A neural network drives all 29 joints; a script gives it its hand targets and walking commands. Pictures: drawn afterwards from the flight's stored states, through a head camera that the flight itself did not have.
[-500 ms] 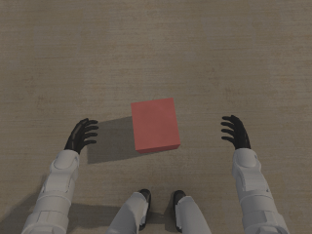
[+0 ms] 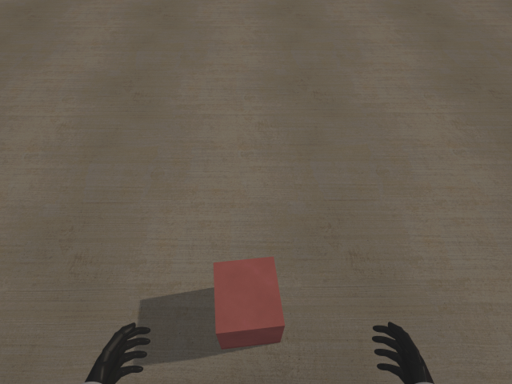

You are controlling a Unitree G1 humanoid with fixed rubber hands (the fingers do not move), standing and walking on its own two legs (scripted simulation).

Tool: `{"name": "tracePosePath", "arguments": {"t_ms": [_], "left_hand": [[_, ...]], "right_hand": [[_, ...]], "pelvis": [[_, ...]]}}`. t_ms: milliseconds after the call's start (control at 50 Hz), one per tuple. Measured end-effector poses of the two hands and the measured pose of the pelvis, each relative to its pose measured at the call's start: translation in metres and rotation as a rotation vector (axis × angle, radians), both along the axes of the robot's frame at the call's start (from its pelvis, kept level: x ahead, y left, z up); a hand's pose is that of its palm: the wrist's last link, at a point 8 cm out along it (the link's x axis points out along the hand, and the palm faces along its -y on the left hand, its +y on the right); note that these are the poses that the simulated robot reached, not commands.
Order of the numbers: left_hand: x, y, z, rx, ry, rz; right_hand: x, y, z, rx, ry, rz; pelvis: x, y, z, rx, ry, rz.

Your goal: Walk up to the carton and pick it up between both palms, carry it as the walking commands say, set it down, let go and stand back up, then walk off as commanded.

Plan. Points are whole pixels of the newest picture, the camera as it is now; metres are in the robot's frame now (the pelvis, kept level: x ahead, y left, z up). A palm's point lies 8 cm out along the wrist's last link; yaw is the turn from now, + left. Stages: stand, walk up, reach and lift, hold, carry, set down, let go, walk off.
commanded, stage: let go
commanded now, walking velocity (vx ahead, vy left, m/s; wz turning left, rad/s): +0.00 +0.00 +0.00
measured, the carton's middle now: (247, 303) +0.46 +0.05 -0.66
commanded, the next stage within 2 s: stand in 0.34 s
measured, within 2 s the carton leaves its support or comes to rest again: neither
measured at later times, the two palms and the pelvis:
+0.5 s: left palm (101, 382) +0.13 +0.24 -0.08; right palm out of the picture +0.12 -0.25 -0.09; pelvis +0.00 -0.01 -0.01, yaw +0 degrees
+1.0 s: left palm out of the picture +0.07 +0.23 -0.14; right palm out of the picture +0.06 -0.24 -0.14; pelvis +0.06 +0.00 -0.01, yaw +0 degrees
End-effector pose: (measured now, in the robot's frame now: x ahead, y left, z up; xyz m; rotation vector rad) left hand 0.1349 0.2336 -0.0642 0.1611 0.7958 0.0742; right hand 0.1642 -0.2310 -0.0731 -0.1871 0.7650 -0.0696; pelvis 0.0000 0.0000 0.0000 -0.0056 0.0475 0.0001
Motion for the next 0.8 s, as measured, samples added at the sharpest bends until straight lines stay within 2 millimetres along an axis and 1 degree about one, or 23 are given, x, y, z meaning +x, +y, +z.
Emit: {"name": "tracePosePath", "arguments": {"t_ms": [100, 220, 300, 380, 440, 500, 540, 640, 720, 800], "left_hand": [[-0.001, -0.008, -0.003, -0.017, 0.008, -0.013], [0.014, -0.016, 0.001, -0.011, -0.024, -0.032], [0.019, -0.014, 0.006, 0.019, -0.030, -0.006], [0.013, -0.009, 0.003, 0.051, 0.020, 0.009], [0.008, -0.001, -0.003, 0.081, -0.010, 0.007], [-0.004, 0.009, -0.015, 0.108, -0.007, 0.029], [-0.011, 0.011, -0.025, 0.111, 0.022, 0.034], [-0.023, 0.011, -0.042, 0.099, 0.094, 0.045], [-0.025, 0.012, -0.049, 0.093, 0.131, 0.064], [-0.027, 0.008, -0.057, 0.076, 0.164, 0.081]], "right_hand": [[-0.012, -0.003, 0.003, 0.014, 0.022, -0.009], [-0.014, -0.004, 0.007, 0.019, 0.016, -0.009], [-0.015, -0.005, 0.008, 0.026, -0.006, -0.022], [-0.017, -0.004, 0.002, 0.032, 0.006, -0.030], [-0.025, -0.008, -0.007, -0.005, 0.016, -0.023], [-0.043, -0.017, -0.020, -0.043, 0.082, -0.027], [-0.053, -0.021, -0.027, -0.047, 0.124, -0.050], [-0.072, -0.025, -0.042, -0.032, 0.202, -0.107], [-0.081, -0.024, -0.051, -0.025, 0.255, -0.124], [-0.086, -0.022, -0.059, -0.022, 0.293, -0.142]], "pelvis": [[-0.011, -0.005, -0.002, 0.006, -0.104, 0.006], [-0.020, -0.008, -0.005, 0.011, -0.182, 0.001], [-0.021, -0.008, -0.006, 0.012, -0.206, -0.005], [-0.020, -0.007, -0.006, 0.013, -0.214, -0.007], [-0.011, -0.008, -0.006, 0.016, -0.154, 0.010], [-0.001, -0.009, -0.006, 0.023, -0.096, 0.002], [0.007, -0.009, -0.007, 0.022, -0.069, 0.003], [0.027, -0.009, -0.007, 0.019, -0.031, 0.001], [0.040, -0.008, -0.008, 0.015, -0.017, 0.001], [0.051, -0.006, -0.009, 0.013, -0.011, -0.001]]}}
